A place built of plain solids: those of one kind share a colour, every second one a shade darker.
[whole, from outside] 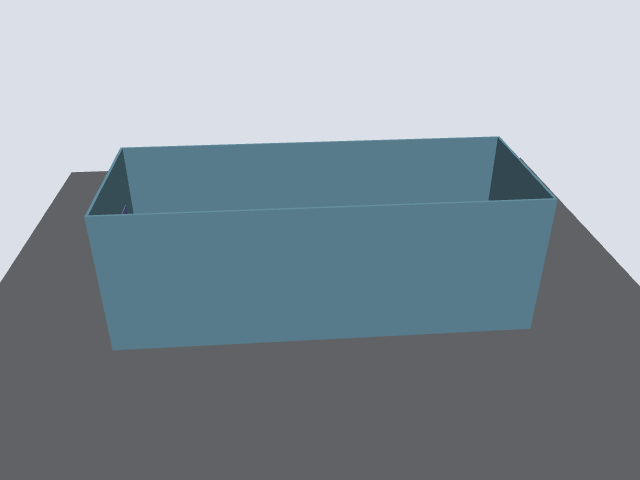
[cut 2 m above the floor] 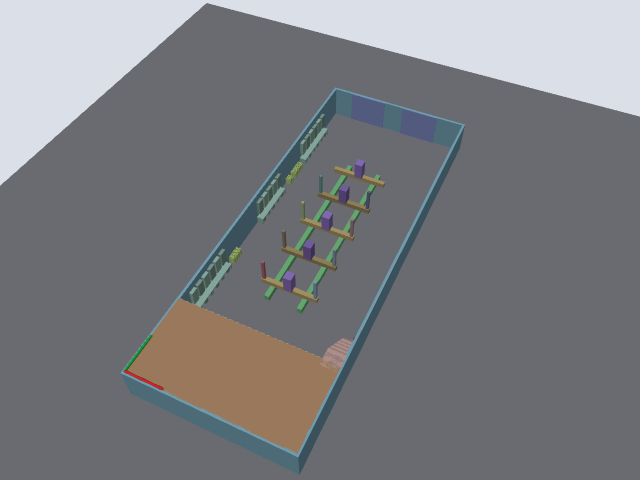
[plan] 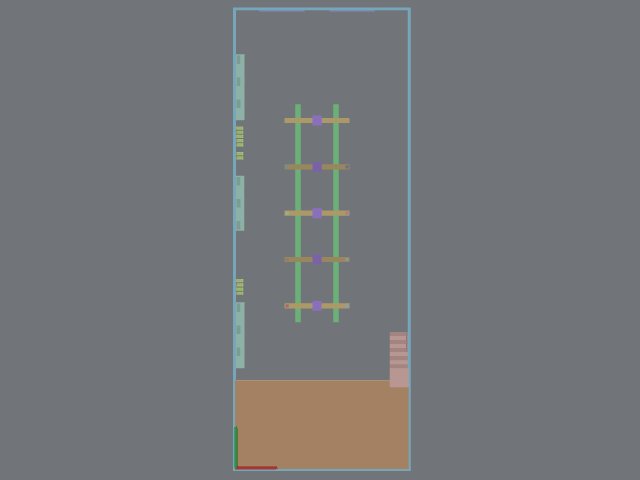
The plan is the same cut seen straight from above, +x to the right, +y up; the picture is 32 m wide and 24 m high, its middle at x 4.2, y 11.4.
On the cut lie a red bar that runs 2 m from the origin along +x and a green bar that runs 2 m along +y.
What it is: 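A boat hall 8.6 x 22.9 m, 8.2 m high; a lifeboat 13.6 m long and 4.4 m in beam on its cradle down the middle, its keel 1.67 m over the floor; a walk along either side; at the rear a crew gallery 4.4 m deep at 2.61 m over closed stores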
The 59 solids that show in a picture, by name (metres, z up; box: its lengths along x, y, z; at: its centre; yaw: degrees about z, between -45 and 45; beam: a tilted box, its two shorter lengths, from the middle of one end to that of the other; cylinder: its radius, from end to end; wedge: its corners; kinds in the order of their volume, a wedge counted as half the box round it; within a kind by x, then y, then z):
{
 "gal_1": {"box": [8.69, 4.44, 2.66], "at": [4.29, 2.17, 1.28]},
 "wall_1": {"box": [0.15, 23.18, 8.2], "at": [-0.07, 11.44, 4.05]},
 "wall_2": {"box": [8.89, 0.15, 8.2], "at": [4.29, -0.07, 4.05]},
 "wall_3": {"box": [8.89, 0.15, 8.2], "at": [4.29, 22.95, 4.05]},
 "wall_4": {"box": [0.15, 23.18, 8.2], "at": [8.66, 11.44, 4.05]},
 "stair_1": {"box": [0.95, 0.56, 2.46], "at": [8.16, 4.31, 1.18]},
 "stair_2": {"box": [0.95, 0.56, 2.26], "at": [8.16, 4.51, 1.08]},
 "stair_3": {"box": [0.95, 0.56, 2.06], "at": [8.16, 4.71, 0.98]},
 "stair_4": {"box": [0.95, 0.56, 1.86], "at": [8.16, 4.91, 0.88]},
 "stair_5": {"box": [0.95, 0.56, 1.66], "at": [8.16, 5.11, 0.78]},
 "stair_6": {"box": [0.95, 0.56, 1.46], "at": [8.16, 5.32, 0.68]},
 "stair_7": {"box": [0.95, 0.56, 1.26], "at": [8.16, 5.52, 0.58]},
 "stair_8": {"box": [0.95, 0.56, 1.05], "at": [8.16, 5.72, 0.48]},
 "stair_9": {"box": [0.95, 0.56, 0.85], "at": [8.16, 5.92, 0.38]},
 "stair_10": {"box": [0.95, 0.56, 0.65], "at": [8.16, 6.12, 0.28]},
 "stair_11": {"box": [0.95, 0.56, 0.45], "at": [8.16, 6.32, 0.18]},
 "stair_12": {"box": [0.95, 0.56, 0.25], "at": [8.16, 6.52, 0.08]},
 "beam_1": {"box": [0.28, 10.9, 0.39], "at": [3.1, 12.74, 0.14]},
 "beam_2": {"box": [0.28, 10.9, 0.39], "at": [5.0, 12.74, 0.14]},
 "kit_1": {"box": [0.19, 0.43, 0.9], "at": [0.12, 5.26, 1.17]},
 "kit_2": {"box": [0.19, 0.43, 0.9], "at": [0.12, 5.82, 1.17]},
 "kit_3": {"box": [0.19, 0.43, 0.9], "at": [0.12, 6.37, 1.17]},
 "kit_4": {"box": [0.19, 0.43, 0.9], "at": [0.12, 6.92, 1.17]},
 "kit_5": {"box": [0.19, 0.43, 0.9], "at": [0.12, 7.46, 1.17]},
 "kit_6": {"box": [0.19, 0.43, 0.9], "at": [0.12, 8.02, 1.17]},
 "kit_7": {"box": [0.19, 0.43, 0.9], "at": [0.12, 12.14, 1.17]},
 "kit_8": {"box": [0.19, 0.43, 0.9], "at": [0.12, 12.69, 1.17]},
 "kit_9": {"box": [0.19, 0.43, 0.9], "at": [0.12, 13.24, 1.17]},
 "kit_10": {"box": [0.19, 0.43, 0.9], "at": [0.12, 13.79, 1.17]},
 "kit_11": {"box": [0.19, 0.43, 0.9], "at": [0.12, 14.34, 1.17]},
 "kit_12": {"box": [0.19, 0.43, 0.9], "at": [0.12, 17.66, 1.17]},
 "kit_13": {"box": [0.19, 0.43, 0.9], "at": [0.12, 18.21, 1.17]},
 "kit_14": {"box": [0.19, 0.43, 0.9], "at": [0.12, 18.76, 1.17]},
 "kit_15": {"box": [0.19, 0.43, 0.9], "at": [0.12, 19.31, 1.17]},
 "kit_16": {"box": [0.19, 0.43, 0.9], "at": [0.12, 19.86, 1.17]},
 "kit_17": {"box": [0.19, 0.43, 0.9], "at": [0.12, 20.41, 1.17]},
 "kit_18": {"box": [0.42, 3.3, 0.04], "at": [0.21, 6.64, 0.43]},
 "kit_19": {"box": [0.42, 2.75, 0.04], "at": [0.21, 13.24, 0.43]},
 "kit_20": {"box": [0.42, 3.3, 0.04], "at": [0.21, 19.04, 0.43]},
 "cross_1": {"box": [3.25, 0.26, 0.3], "at": [4.05, 8.11, 0.49]},
 "cross_2": {"box": [3.25, 0.26, 0.3], "at": [4.05, 10.43, 0.49]},
 "cross_3": {"box": [3.25, 0.26, 0.3], "at": [4.05, 12.74, 0.49]},
 "cross_4": {"box": [3.25, 0.26, 0.3], "at": [4.05, 15.06, 0.49]},
 "cross_5": {"box": [3.25, 0.26, 0.3], "at": [4.05, 17.38, 0.49]},
 "sdoor_1": {"box": [2.28, 0.05, 5.25], "at": [2.29, 22.86, 2.58]},
 "sdoor_2": {"box": [2.28, 0.05, 5.25], "at": [5.81, 22.86, 2.58]},
 "keelblock_1": {"box": [0.46, 0.5, 1.03], "at": [4.05, 8.11, 1.16]},
 "keelblock_2": {"box": [0.46, 0.5, 1.03], "at": [4.05, 10.43, 1.16]},
 "keelblock_3": {"box": [0.46, 0.5, 1.03], "at": [4.05, 12.74, 1.16]},
 "keelblock_4": {"box": [0.46, 0.5, 1.03], "at": [4.05, 15.06, 1.16]},
 "keelblock_5": {"box": [0.46, 0.5, 1.03], "at": [4.05, 17.38, 1.16]},
 "shore3e_1": {"box": [0.16, 0.16, 1.8], "at": [5.55, 15.06, 1.54]},
 "shore3w_1": {"box": [0.16, 0.16, 1.8], "at": [2.56, 15.06, 1.54]},
 "shore0e_1": {"box": [0.16, 0.16, 1.59], "at": [5.55, 8.11, 1.44]},
 "shore0w_1": {"box": [0.16, 0.16, 1.59], "at": [2.56, 8.11, 1.44]},
 "shore2e_1": {"box": [0.16, 0.16, 1.59], "at": [5.55, 12.74, 1.43]},
 "shore2w_1": {"box": [0.16, 0.16, 1.59], "at": [2.56, 12.74, 1.43]},
 "shore1e_1": {"box": [0.16, 0.16, 1.58], "at": [5.55, 10.43, 1.43]},
 "shore1w_1": {"box": [0.16, 0.16, 1.58], "at": [2.56, 10.43, 1.43]}
}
